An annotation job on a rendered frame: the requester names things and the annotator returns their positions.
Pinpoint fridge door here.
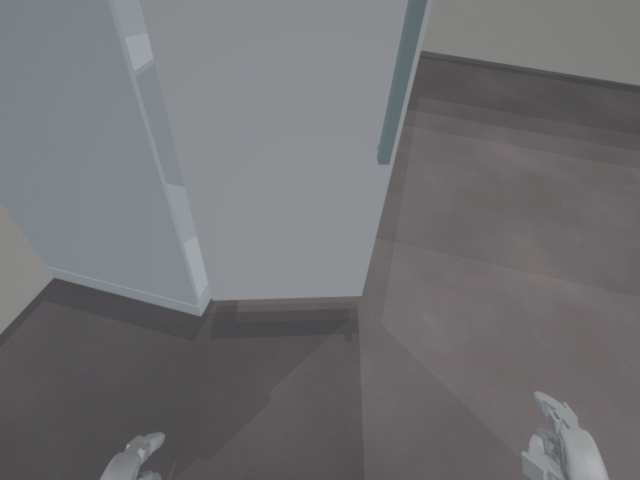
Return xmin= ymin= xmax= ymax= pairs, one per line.
xmin=139 ymin=0 xmax=433 ymax=301

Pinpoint robot right hand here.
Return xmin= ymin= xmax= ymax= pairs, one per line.
xmin=521 ymin=391 xmax=609 ymax=480

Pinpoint robot left hand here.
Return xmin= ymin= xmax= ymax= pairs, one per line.
xmin=100 ymin=432 xmax=165 ymax=480

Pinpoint handle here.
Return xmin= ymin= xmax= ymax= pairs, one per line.
xmin=377 ymin=0 xmax=427 ymax=165

